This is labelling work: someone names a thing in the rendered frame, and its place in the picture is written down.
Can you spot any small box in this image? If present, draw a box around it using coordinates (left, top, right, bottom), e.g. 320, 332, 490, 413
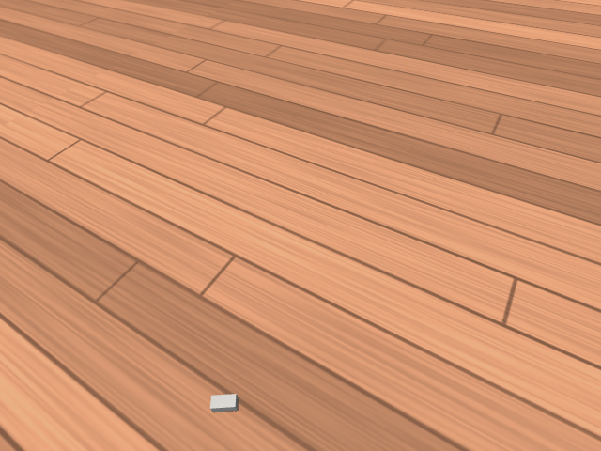
210, 394, 239, 412

